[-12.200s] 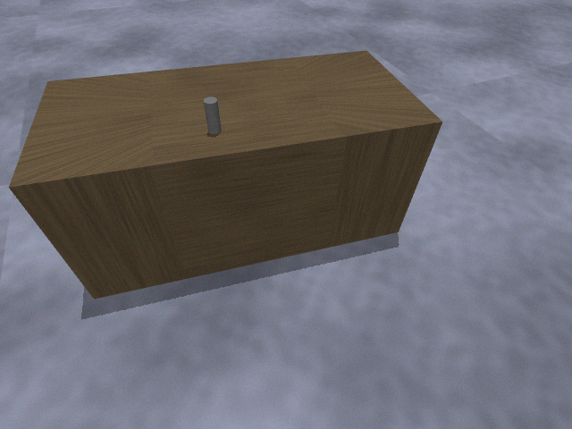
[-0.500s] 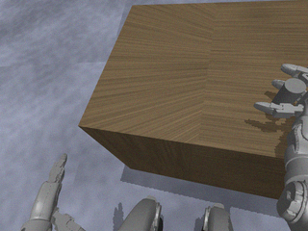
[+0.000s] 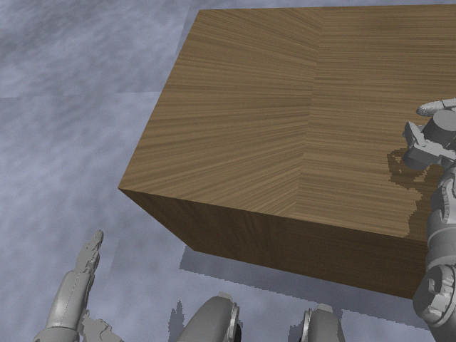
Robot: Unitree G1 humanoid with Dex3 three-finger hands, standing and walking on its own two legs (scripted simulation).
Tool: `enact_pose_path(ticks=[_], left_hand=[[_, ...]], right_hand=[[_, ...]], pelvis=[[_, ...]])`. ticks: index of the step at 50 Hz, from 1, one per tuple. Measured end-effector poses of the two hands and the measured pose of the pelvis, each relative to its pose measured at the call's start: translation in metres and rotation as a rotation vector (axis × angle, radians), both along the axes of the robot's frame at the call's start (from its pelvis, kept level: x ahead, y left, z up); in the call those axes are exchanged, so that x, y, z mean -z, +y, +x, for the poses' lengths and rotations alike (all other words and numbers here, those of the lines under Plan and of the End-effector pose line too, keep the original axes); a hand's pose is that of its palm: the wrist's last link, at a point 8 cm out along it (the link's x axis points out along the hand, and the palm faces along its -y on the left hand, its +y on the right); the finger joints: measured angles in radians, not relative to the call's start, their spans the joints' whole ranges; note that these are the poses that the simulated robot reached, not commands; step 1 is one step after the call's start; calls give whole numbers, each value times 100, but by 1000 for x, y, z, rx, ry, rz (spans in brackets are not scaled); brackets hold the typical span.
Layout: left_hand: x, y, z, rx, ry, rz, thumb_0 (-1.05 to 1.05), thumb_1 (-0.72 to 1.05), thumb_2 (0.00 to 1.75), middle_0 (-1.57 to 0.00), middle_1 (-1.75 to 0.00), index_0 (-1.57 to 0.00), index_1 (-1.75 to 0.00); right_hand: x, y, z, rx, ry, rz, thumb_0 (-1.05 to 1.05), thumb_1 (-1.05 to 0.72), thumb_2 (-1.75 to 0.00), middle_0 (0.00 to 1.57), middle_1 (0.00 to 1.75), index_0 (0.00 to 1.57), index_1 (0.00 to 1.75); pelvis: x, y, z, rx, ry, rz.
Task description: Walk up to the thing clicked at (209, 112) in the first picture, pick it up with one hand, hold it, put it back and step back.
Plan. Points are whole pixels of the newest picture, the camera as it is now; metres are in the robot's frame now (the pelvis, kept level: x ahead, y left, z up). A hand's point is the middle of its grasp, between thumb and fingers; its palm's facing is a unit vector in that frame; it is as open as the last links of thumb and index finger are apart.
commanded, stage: settle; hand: right
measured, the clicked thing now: (430, 142) +0.50 -0.25 +0.00
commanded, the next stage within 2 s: lift in 0.72 s
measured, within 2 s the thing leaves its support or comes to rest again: neither
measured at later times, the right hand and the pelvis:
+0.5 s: hand (443, 114) +0.50 -0.24 +0.07, palm faces +0.27 +0.96 +0.00, open 5.4 cm; pelvis +0.01 +0.00 +0.02, yaw -1 degrees
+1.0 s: hand (448, 103) +0.50 -0.23 +0.10, palm faces +0.26 +0.97 +0.00, open 5.4 cm; pelvis +0.01 +0.00 +0.04, yaw -1 degrees
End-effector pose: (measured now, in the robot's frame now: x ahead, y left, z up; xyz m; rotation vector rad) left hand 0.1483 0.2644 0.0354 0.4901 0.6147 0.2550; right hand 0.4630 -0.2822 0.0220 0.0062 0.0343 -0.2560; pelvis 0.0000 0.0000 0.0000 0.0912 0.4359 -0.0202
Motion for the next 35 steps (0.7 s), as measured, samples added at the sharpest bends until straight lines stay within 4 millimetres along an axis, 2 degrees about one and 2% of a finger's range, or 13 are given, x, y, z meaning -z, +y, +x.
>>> enact_pose_path(ticks=[5, 15, 35], left_hand=[[-1, 2, -1, -11, 8, -13, -1, -55, 6, -7, -6, -6, -7], [-6, 6, 2, -18, 2, -31, -1, -54, 6, -7, -6, -6, -6], [-4, 0, 12, -20, 25, -78, -1, -54, 6, -6, -6, -5, -6]], right_hand=[[-14, -1, 0, 4, -9, -7, 1, -20, -107, 99, 114, 98, 114], [-39, -3, 3, 15, -5, -7, 1, -19, -109, 101, 113, 99, 114], [-59, -3, 9, 5, -1, -2, 1, -19, -109, 101, 113, 99, 114]], pelvis=[[-5, 1, 1, 3, -14, -1], [-17, 1, 4, 4, -36, -10], [-31, 0, 14, 6, -55, -21]])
